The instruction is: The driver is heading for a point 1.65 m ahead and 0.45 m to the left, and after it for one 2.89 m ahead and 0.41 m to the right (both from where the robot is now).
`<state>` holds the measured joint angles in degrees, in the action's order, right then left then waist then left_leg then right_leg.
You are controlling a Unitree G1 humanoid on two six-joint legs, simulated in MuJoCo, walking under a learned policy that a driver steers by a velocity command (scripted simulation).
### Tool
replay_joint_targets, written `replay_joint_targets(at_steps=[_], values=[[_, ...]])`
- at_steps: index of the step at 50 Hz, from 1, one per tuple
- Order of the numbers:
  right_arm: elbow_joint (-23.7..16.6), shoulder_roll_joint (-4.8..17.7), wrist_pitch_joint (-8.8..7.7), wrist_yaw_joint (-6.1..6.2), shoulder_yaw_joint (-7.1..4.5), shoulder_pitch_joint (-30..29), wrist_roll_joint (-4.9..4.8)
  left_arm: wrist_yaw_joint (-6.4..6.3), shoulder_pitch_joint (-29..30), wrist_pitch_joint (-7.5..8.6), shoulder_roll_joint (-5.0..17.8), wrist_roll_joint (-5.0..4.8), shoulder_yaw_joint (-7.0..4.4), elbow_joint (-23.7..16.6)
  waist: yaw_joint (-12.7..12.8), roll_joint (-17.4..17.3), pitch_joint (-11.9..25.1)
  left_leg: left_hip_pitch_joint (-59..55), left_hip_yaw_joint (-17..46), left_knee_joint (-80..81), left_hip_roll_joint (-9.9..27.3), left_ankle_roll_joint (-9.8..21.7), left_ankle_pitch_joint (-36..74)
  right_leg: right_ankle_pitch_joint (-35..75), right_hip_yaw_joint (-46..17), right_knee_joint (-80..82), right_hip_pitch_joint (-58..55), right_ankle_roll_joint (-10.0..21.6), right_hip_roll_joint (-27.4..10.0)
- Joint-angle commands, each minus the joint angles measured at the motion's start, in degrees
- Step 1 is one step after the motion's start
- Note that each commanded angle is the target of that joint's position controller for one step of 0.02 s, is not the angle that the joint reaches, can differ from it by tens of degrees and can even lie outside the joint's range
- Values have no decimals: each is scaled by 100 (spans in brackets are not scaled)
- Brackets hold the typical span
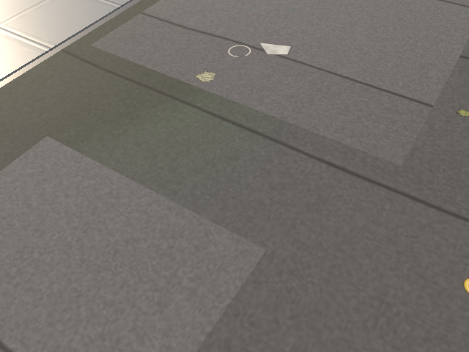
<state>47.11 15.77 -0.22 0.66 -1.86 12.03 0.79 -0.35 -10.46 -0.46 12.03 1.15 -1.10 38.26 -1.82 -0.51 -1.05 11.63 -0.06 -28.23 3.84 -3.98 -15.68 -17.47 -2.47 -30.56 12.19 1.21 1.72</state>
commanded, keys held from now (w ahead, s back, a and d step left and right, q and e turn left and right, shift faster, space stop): no key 0.36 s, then w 0.64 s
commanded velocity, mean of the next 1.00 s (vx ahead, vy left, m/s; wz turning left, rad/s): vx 0.21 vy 0.00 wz -0.01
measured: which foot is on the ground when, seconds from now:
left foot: down 0.00-1.00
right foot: down 0.00-0.58, up 0.60-1.00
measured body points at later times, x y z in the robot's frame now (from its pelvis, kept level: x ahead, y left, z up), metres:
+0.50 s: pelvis +0.02 +0.01 -0.01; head +0.01 +0.01 +0.44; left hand +0.10 +0.27 -0.13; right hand +0.07 -0.26 -0.14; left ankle -0.01 +0.15 -0.73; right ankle -0.01 -0.11 -0.73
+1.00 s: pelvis +0.20 +0.04 -0.01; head +0.24 +0.05 +0.44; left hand +0.46 +0.24 -0.09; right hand +0.10 -0.21 -0.13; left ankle +0.02 +0.14 -0.74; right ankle +0.39 -0.09 -0.71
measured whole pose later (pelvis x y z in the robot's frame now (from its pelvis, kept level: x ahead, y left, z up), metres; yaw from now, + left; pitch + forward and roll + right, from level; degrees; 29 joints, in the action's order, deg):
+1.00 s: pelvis +0.20 +0.04 -0.01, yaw +1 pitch +2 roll +0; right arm 57.3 12.7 -3.9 0.9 -1.2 29.3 -0.6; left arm 2.9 2.7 4.9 13.0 -1.6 -1.8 42.0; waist -6.2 1.6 -2.4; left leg -10.6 -1.3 -8.5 -0.5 1.3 -20.9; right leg 0.6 2.1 -31.2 34.3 2.3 -1.6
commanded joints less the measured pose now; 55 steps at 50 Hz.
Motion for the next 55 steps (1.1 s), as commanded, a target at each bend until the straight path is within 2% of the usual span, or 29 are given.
replay_joint_targets(at_steps=[1,18,19,20,21,23,24,26,27,28,29,30,31,32,33,34,35,36,37,39,42,45,48,50,51,52,53,54,55], values=[[-213,565,-75,45,-127,-26,-11,-25,83,77,740,-12,-217,-317,57,211,144,9,-7,235,22,28,803,1181,-620,703,-9,241,-544],[391,551,-30,175,-119,196,-52,-80,-144,86,679,-68,-245,437,50,110,93,-94,-51,250,2,58,914,1456,-318,581,-37,133,-329],[470,502,-18,179,-111,301,-58,-94,-256,73,689,-79,-254,536,52,170,203,-114,-174,192,-98,72,409,837,-288,639,-83,158,-284],[510,495,-9,188,-121,316,-96,-112,-323,45,806,-120,-300,591,98,268,119,76,-364,-39,-270,124,-370,-298,-344,722,-33,262,-264],[489,457,-21,192,-118,240,-128,-119,-401,28,937,-148,-345,617,183,438,-94,415,-493,-334,-385,198,-978,-1631,-614,954,134,426,-404],[297,315,-147,170,-88,-66,-174,-109,-692,87,1166,-185,-402,684,369,1015,-557,1240,-515,-1176,-486,362,-1252,-3180,-1836,1732,255,927,-1166],[208,285,-247,135,-83,-186,-215,-108,-784,156,1251,-219,-428,739,403,1201,-758,1421,-287,-1536,-357,509,-1238,-3291,-2429,1983,396,1168,-1527],[188,333,-431,20,-110,-94,-298,-104,-593,286,1156,-236,-401,733,243,1260,-829,1615,34,-1584,-101,831,-1501,-2689,-2645,1991,274,1274,-1782],[274,324,-509,-48,-111,130,-309,-94,-339,299,1095,-278,-382,679,64,1130,-728,1199,3,-1000,-75,971,-1371,-2271,-2311,1840,333,1134,-1668],[544,314,-568,-96,-138,701,-296,-86,95,269,1061,-320,-365,583,-279,919,-538,63,-214,-98,-216,1039,-545,-1770,-1689,1573,819,883,-1314],[866,385,-577,-120,-201,1273,-204,-83,301,260,907,-278,-328,518,-479,578,-322,-952,-174,153,-348,932,123,-1141,-1051,892,1293,616,-855],[1034,752,-591,-113,-302,1969,-129,-68,460,296,487,-210,-210,388,-656,-610,-45,-1695,1371,942,650,1152,-662,-674,-72,-924,1991,160,-186],[1020,1370,-636,-200,-414,2293,-98,-110,548,403,558,-271,-245,105,-654,-1882,-76,-2031,3886,1875,1825,1928,-1207,-1461,99,-2371,3069,-25,294],[865,978,-673,-193,-281,1790,-62,-98,333,489,842,-365,-314,216,-377,-1104,-346,-1816,4007,1925,1981,2070,-1466,-1460,-374,-3265,3463,56,-97],[732,673,-682,-164,-203,1434,-102,-37,112,553,846,-401,-316,351,-192,-756,-584,-1746,3341,1872,1730,1876,-1381,-826,-409,-3514,3667,168,-341],[650,652,-672,-164,-189,1231,-111,-11,38,591,810,-359,-321,463,-117,-558,-555,-1747,2755,1901,1462,1657,-1086,-298,-267,-3467,3698,236,-515],[630,598,-650,-172,-154,1160,-121,6,184,610,846,-299,-351,452,-108,-470,-608,-1758,2318,1946,1333,1504,-412,115,-198,-3269,3755,245,-662],[658,398,-613,-173,-85,1239,-94,48,286,609,826,-247,-367,454,-126,-510,-510,-1707,1807,1958,1104,1359,372,418,-90,-3077,3525,223,-744],[715,312,-578,-163,-53,1414,-76,97,297,597,714,-222,-350,468,-140,-617,-397,-1731,1441,1928,960,1317,1161,618,64,-2944,3386,169,-719],[778,364,-512,-106,-47,1644,-80,154,495,559,521,-203,-301,414,-185,-539,-316,-1752,970,1897,829,1342,2190,895,277,-2573,3350,27,-672],[728,538,-444,1,-56,1612,-62,194,1221,562,317,-232,-190,157,-291,-424,-495,-1252,559,2111,662,1306,2277,1539,466,-1338,2949,-117,-533],[786,651,-444,45,-77,1811,-99,262,1727,586,363,-275,-155,-2,-386,-538,-691,-1019,436,2316,731,1355,1978,2023,582,-485,2448,-111,-375],[851,691,-427,55,-126,1850,-170,338,1977,628,505,-297,-161,-128,-271,-552,-804,-1438,407,2174,1000,1344,2328,1963,450,-42,2380,96,-357],[817,799,-394,59,-184,1716,-163,359,1766,655,712,-277,-234,-103,3,-615,-514,-1802,326,1666,1110,1237,3725,1660,493,84,1926,304,-209],[792,883,-360,62,-221,1653,-144,335,1396,648,869,-265,-308,-9,236,-734,-165,-1919,274,1154,1109,1178,4816,1480,599,37,1373,423,-40],[755,881,-300,64,-226,1545,-109,289,518,630,1085,-278,-434,257,698,-755,396,-1785,111,155,937,1065,5608,1482,717,99,287,602,136],[663,816,-280,68,-190,1471,-68,215,-541,592,1319,-266,-543,559,1155,-669,1049,-803,59,-1164,744,902,5055,1525,310,-50,-1409,843,-231],[508,119,-356,7,3,2064,4,163,-1416,561,1881,-99,-663,741,971,687,2109,1398,-63,-3522,-128,581,1956,724,-2154,2,-3785,1674,-1842],[642,-18,-514,-47,65,2226,-146,195,-1437,549,1530,-148,-551,847,879,1381,2720,2323,673,-4793,-739,530,-1585,-320,-4310,1238,-4056,2109,-2522]])
Velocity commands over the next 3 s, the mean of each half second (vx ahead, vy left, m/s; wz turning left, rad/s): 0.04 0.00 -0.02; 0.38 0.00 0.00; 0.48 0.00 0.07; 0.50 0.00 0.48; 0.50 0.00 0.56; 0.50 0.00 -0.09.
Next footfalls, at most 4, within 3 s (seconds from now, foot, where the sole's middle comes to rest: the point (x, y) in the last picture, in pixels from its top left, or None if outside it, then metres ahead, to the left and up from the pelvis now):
1.06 right None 0.43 -0.08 -0.77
1.60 left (186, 288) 0.72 0.17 -0.77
2.10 right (224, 204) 1.05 0.05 -0.77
2.62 left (121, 189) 1.14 0.43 -0.77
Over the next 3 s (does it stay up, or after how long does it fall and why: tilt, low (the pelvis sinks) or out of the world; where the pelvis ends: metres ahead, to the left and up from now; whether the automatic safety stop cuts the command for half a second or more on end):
stays up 1.23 0.38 0.01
